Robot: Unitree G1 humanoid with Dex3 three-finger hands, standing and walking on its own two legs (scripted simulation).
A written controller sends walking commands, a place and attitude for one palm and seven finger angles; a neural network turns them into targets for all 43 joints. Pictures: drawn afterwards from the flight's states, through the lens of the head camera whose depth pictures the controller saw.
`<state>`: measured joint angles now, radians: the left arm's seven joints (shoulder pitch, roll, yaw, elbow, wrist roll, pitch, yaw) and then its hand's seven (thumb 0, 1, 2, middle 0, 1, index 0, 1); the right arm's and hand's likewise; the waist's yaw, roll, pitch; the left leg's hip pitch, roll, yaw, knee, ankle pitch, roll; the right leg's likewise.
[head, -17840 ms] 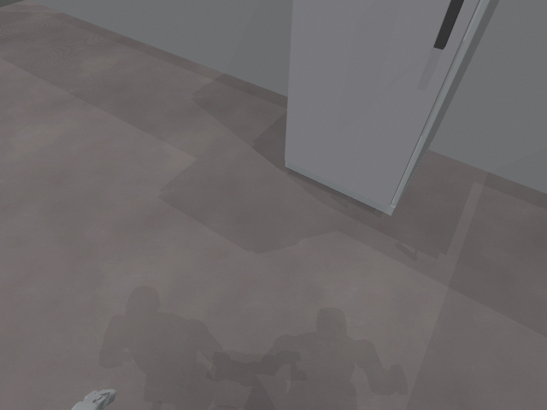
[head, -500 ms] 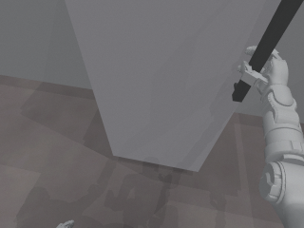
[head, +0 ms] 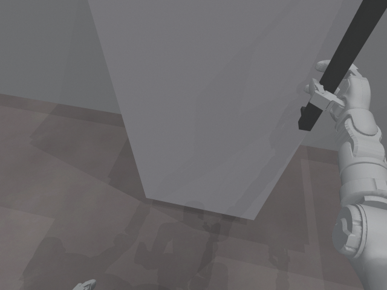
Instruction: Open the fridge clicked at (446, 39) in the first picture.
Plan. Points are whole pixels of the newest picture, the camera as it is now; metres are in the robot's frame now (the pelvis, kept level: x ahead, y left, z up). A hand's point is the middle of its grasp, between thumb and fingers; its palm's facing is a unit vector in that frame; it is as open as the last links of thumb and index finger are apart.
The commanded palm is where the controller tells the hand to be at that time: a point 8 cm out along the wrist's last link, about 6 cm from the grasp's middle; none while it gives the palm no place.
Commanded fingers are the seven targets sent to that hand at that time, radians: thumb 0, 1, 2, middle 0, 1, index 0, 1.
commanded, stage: grip the handle and tug to test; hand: right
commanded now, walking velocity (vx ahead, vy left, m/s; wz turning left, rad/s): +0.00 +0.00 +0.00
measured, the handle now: (350, 34) +0.53 -0.20 +0.28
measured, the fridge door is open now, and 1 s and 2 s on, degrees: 0 9 38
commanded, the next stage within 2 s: pull the door a little, standing still in 0.24 s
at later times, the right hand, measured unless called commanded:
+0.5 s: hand (317, 94) +0.48 -0.18 +0.18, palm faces +0.08 +1.00 +0.02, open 5.9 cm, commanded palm +0.43 -0.22 +0.18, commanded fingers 0.00 -0.90 -0.90 0.45 1.40 0.45 1.40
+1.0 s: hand (316, 122) +0.40 -0.16 +0.18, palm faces +0.06 +0.99 -0.13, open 6.8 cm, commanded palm +0.36 -0.21 +0.18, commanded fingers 0.00 -0.90 -0.90 0.45 1.40 0.45 1.40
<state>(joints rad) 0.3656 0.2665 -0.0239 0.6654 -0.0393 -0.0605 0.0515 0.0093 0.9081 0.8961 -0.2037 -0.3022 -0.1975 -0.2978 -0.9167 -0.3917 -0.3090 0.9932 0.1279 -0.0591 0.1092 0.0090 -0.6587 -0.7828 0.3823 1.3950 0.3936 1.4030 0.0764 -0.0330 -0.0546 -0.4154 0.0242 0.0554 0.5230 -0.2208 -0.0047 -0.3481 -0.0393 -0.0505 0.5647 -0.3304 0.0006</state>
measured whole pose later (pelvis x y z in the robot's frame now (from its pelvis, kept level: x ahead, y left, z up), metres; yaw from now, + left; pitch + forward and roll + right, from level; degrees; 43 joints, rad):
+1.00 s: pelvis +0.07 -0.01 +0.01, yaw +4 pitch +4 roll +1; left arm 0.22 0.24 -0.03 0.57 -0.03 -0.02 0.05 0.01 0.91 0.90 -0.20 -0.30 -0.20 -0.30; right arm -0.09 -0.24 -0.19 -0.16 0.15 0.17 0.02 -0.02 -0.60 -0.71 0.34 1.38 0.27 1.38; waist 0.00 -0.06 -0.08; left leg -0.21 0.02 0.04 0.42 -0.27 -0.02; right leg -0.15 -0.03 -0.07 0.50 -0.34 0.00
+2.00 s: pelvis -0.01 +0.21 -0.01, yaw -30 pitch +0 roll -1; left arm 0.15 0.18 0.02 0.60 0.02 -0.10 0.10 0.01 0.91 0.90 -0.20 -0.30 -0.20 -0.30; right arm 0.12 -0.19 0.06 -0.52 0.01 -0.02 -0.04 -0.07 -0.54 -0.71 0.46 1.40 0.22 1.34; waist 0.05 0.00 0.09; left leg -0.34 0.06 0.21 0.63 -0.30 0.07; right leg -0.40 -0.04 -0.12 0.80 -0.42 0.04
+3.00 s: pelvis +0.20 +0.62 +0.00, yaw -73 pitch -2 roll -1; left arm 0.16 0.22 0.04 0.66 0.00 -0.09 0.09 0.01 0.91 0.90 -0.20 -0.30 -0.20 -0.30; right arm 0.21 -0.28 -0.24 -0.40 0.05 -0.09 -0.09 -0.11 -0.53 -0.81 0.46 1.40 0.18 1.33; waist 0.00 -0.04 0.12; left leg -0.29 0.09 0.12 0.61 -0.27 0.01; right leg -0.55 -0.03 -0.05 1.25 -0.54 0.06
